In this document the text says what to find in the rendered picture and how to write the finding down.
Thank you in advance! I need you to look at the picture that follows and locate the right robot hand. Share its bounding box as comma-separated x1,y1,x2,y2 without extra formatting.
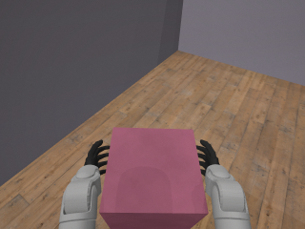
196,139,220,177

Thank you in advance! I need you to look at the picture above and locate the robot right forearm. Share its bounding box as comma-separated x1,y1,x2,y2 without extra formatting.
205,164,252,229

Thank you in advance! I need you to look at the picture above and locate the carton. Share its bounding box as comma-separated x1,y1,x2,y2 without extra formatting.
99,127,209,229

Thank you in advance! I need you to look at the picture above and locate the robot left forearm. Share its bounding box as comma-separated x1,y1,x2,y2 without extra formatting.
58,164,102,229

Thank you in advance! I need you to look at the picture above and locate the left robot hand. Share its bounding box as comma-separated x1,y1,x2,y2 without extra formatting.
84,139,111,176

